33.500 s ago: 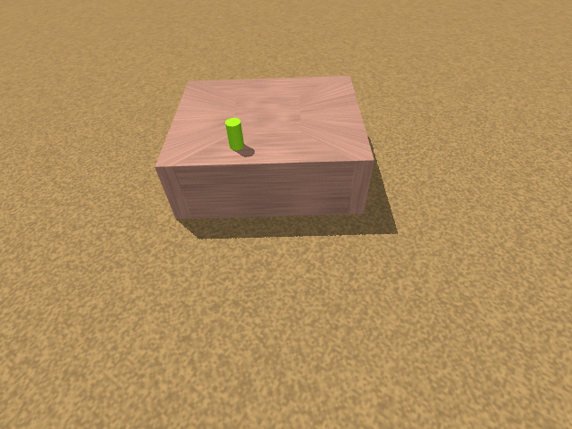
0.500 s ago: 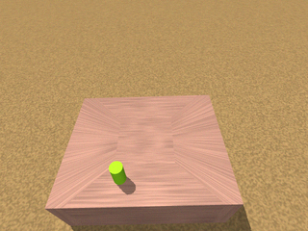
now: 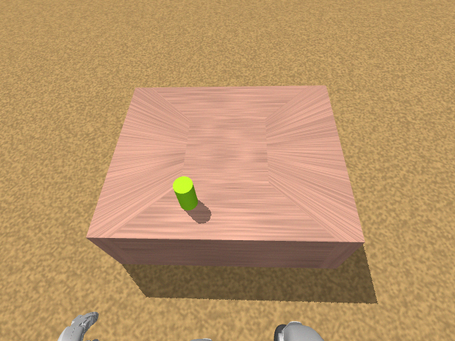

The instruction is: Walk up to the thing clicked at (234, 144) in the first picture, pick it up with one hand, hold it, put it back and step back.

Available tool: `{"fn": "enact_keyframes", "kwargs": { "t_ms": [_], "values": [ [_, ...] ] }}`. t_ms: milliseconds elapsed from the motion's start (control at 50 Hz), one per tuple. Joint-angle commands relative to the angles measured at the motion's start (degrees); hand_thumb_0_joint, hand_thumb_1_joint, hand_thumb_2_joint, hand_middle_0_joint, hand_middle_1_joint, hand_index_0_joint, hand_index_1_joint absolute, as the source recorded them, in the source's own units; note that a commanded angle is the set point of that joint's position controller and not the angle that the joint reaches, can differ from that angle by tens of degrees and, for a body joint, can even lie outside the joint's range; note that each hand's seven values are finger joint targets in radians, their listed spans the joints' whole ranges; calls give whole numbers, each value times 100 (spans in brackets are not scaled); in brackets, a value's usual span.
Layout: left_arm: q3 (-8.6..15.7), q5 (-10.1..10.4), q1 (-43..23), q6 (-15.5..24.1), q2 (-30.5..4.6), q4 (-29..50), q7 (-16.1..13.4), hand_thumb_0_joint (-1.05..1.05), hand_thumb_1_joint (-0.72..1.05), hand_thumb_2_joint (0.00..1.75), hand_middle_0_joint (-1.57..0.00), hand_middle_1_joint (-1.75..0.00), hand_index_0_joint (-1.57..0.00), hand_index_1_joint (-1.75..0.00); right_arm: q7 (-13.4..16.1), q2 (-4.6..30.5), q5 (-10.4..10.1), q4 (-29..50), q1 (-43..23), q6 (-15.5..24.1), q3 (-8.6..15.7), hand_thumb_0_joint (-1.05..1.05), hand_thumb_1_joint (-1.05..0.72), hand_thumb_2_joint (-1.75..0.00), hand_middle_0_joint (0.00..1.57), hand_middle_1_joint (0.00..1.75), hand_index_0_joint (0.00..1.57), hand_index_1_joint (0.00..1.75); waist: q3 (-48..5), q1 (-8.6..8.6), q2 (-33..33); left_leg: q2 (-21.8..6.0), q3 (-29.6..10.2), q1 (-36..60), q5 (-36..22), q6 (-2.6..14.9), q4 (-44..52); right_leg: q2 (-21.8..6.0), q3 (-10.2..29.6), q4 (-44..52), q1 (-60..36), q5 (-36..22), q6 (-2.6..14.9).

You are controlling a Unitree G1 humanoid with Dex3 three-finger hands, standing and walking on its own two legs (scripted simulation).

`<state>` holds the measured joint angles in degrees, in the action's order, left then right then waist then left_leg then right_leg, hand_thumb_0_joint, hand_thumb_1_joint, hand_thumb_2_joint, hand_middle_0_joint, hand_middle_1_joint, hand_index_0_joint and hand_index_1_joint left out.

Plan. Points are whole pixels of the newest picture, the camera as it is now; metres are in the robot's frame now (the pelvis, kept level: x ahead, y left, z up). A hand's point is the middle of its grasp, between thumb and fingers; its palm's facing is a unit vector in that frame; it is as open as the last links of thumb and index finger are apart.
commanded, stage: step back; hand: left
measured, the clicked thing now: (186, 194) +0.59 +0.17 -0.37
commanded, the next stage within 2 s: none
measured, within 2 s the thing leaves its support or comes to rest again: neither
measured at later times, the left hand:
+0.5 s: hand out of the picture +0.00 +0.27 -0.14, palm faces -0.10 -0.91 -0.40, open 7.4 cm
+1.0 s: hand out of the picture -0.13 +0.32 -0.15, palm faces -0.07 -0.93 -0.35, open 7.4 cm
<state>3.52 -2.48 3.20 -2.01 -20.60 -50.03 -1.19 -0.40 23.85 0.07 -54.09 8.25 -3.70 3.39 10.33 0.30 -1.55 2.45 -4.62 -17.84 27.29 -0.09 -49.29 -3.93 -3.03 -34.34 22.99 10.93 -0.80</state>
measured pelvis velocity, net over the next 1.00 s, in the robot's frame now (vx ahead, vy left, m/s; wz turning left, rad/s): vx -0.25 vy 0.06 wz -0.09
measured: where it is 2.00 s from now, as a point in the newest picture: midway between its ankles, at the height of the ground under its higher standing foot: outside the picture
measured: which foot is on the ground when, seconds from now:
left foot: up 0.00-0.02, down 0.04-0.46, up 0.48-0.74, down 0.76-1.00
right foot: down 0.00-0.06, up 0.08-0.40, down 0.42-0.78, up 0.80-1.00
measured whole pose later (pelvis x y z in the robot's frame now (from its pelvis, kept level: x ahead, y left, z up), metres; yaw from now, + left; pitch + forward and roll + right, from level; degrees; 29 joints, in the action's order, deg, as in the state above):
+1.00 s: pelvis -0.25 +0.06 +0.01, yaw -5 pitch -2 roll -2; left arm 5.4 -1.1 9.9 -4.3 -23.3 -46.8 -0.4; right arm 0.6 20.0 2.3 -49.6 9.6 -1.0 2.8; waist 9.3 -1.1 3.0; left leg -1.1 -1.1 -17.3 12.2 0.9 -31.6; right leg 7.5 10.6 -70.4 25.9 26.6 -0.8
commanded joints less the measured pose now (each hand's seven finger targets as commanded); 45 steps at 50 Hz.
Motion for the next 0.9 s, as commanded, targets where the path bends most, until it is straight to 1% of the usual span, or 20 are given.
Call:
{"fn": "enact_keyframes", "kwargs": {
  "t_ms": [0, 20, 40, 60, 80, 140, 280, 380, 400, 420, 440, 460, 540, 660, 740, 760, 780, 800, 820, 880],
  "values": [
    [407, 170, 250, -31, -1626, 438, -49, 0, 90, 90, -20, -30, -20, -30, 110, 826, 160, 230, 523, 219, 229, 0, -90, -90, 20, 30, 20, 30, -1628, -14, 1220, -84, 513, 360, -1545, 62, 2847, -923, 1026, -152, -1831, -2197, 876],
    [351, 196, 355, -71, -1373, 516, -34, 0, 90, 90, -20, -30, -20, -30, 113, 1041, 258, 251, 494, 237, 325, 0, -90, -90, 20, 30, 20, 30, -1612, -54, 680, -534, -213, 902, -2179, 174, 2837, -559, 812, -490, -988, -1258, 588],
    [292, 238, 440, -78, -1080, 614, -32, 0, 90, 90, -20, -30, -20, -30, 105, 1630, 347, 356, 372, 230, 470, 0, -90, -90, 20, 30, 20, 30, -1580, -112, -781, -1805, -1933, 1416, -3261, 623, 2899, 377, 332, -1371, 333, 774, 247],
    [396, 200, -70, -73, -1256, 670, -110, 0, 90, 90, -20, -30, -20, -30, 58, 2013, 279, 487, 187, 213, 509, 0, -90, -90, 20, 30, 20, 30, -1305, 193, -1143, -2170, -2209, 677, -3861, 1357, 2842, 935, 824, -2201, 447, 2663, 98],
    [417, 118, -339, -58, -1298, 682, -160, 0, 90, 90, -20, -30, -20, -30, 69, 2022, 273, 542, 133, 244, 509, 0, -90, -90, 20, 30, 20, 30, -1111, 368, -1425, -2505, -2697, 148, -3608, 1751, 3117, 929, 1238, -2984, 330, 2822, 82],
    [372, 279, 410, -58, -1178, 451, -92, 0, 90, 90, -20, -30, -20, -30, 171, 1135, 295, 707, -587, 263, 275, 0, -90, -90, 20, 30, 20, 30, -982, -285, -686, -1313, -607, 958, -4728, 900, 2375, 1079, 1462, -3630, 909, 1748, 243],
    [307, 166, 355, 115, -1032, 670, -81, 0, 90, 90, -20, -30, -20, -30, 261, 1082, 119, 764, 178, 242, 340, 0, -90, -90, 20, 30, 20, 30, -1301, 190, -732, -1734, -839, 2163, -4983, 1422, 1768, 643, 1008, -1601, 571, 1828, -72],
    [356, 95, 1094, 222, -980, 319, -46, 0, 90, 90, -20, -30, -20, -30, 175, 1163, -10, 908, -170, 116, 336, 0, -90, -90, 20, 30, 20, 30, -1595, -87, -623, -1290, -380, 1345, -3794, 903, 1102, 641, 252, 1288, -1060, -233, 154],
    [397, 40, 1133, 256, -1189, 284, -66, 0, 90, 90, -20, -30, -20, -30, 161, 967, -63, 953, -270, 115, 274, 0, -90, -90, 20, 30, 20, 30, -1676, -108, -288, -1172, -391, 686, -2922, 702, 986, 358, 814, 1198, -1609, -920, 254],
    [489, -12, 1089, 295, -1604, 360, -65, 0, 90, 90, -20, -30, -20, -30, 143, 782, -103, 1065, -279, 130, 201, 0, -90, -90, 20, 30, 20, 30, -1682, -92, 755, -602, -187, -312, -1738, 384, 378, -523, 2121, 1084, -1973, -1712, 598],
    [554, 66, 715, 253, -2027, 498, -26, 0, 90, 90, -20, -30, -20, -30, 198, 736, -90, 1083, -468, 86, 208, 0, -90, -90, 20, 30, 20, 30, -1312, -261, 1693, 250, 186, -579, 587, 115, -820, -1606, 3225, 1387, -1117, -2127, 1679],
    [585, 0, 412, 283, -2101, 738, -45, 0, 90, 90, -20, -30, -20, -30, 237, 937, -52, 991, -331, 49, 313, 0, -90, -90, 20, 30, 20, 30, -1036, -229, 1733, 83, -379, -377, 1092, 22, -1840, -2009, 3701, 1454, -448, -2184, 2060],
    [447, 87, 210, 207, -1364, 861, -74, 0, 90, 90, -20, -30, -20, -30, 206, 889, -61, 732, 36, 115, 227, 0, -90, -90, 20, 30, 20, 30, -960, -14, 871, 493, -473, -738, 265, -36, -2117, -787, 1677, 986, -847, -2379, 1261],
    [453, 27, 613, 84, -1305, 1014, -118, 0, 90, 90, -20, -30, -20, -30, 261, 795, 15, 834, 225, 262, 161, 0, -90, -90, 20, 30, 20, 30, -1526, -233, 1371, -131, -74, -803, 199, -148, 638, -860, 1677, 400, -2362, -2513, 1235],
    [368, 148, 495, -108, -1283, 1083, -24, 0, 90, 90, -20, -30, -20, -30, 221, 868, 197, 657, 577, 366, 321, 0, -90, -90, 20, 30, 20, 30, -1524, -75, 980, -253, 37, 740, -2088, 55, 2851, -307, 1297, -537, -1105, -1236, 630],
    [318, 158, 683, -124, -1052, 1095, -3, 0, 90, 90, -20, -30, -20, -30, 211, 1295, 298, 729, 446, 376, 432, 0, -90, -90, 20, 30, 20, 30, -1500, -147, -65, -1240, -1284, 1271, -2379, 394, 2955, 253, 1052, -1137, 28, 283, 404],
    [343, 169, 438, -111, -1103, 1133, -50, 0, 90, 90, -20, -30, -20, -30, 140, 1871, 306, 866, 113, 351, 501, 0, -90, -90, 20, 30, 20, 30, -1253, -31, -1086, -2313, -2455, 567, -2724, 1161, 3154, 1048, 810, -2158, 500, 2420, 177],
    [465, 98, 116, -112, -1302, 1103, -117, 0, 90, 90, -20, -30, -20, -30, 139, 2007, 256, 926, 68, 364, 542, 0, -90, -90, 20, 30, 20, 30, -1056, 257, -1246, -2764, -3012, -332, -2420, 1753, 3384, 981, 1473, -3199, 106, 2748, 135],
    [468, 97, 148, -113, -1420, 1023, -96, 0, 90, 90, -20, -30, -20, -30, 177, 1820, 256, 922, -178, 393, 512, 0, -90, -90, 20, 30, 20, 30, -840, 99, -1031, -2657, -2632, -481, -2227, 1756, 3350, 840, 1589, -3681, 132, 2381, 159],
    [482, 189, 871, -131, -1264, 712, 4, 0, 90, 90, -20, -30, -20, -30, 218, 1103, 252, 997, -501, 426, 321, 0, -90, -90, 20, 30, 20, 30, -775, -405, -533, -1469, -824, 329, -3031, 970, 2806, 1109, 1645, -4000, 704, 1529, 175]
  ]
}}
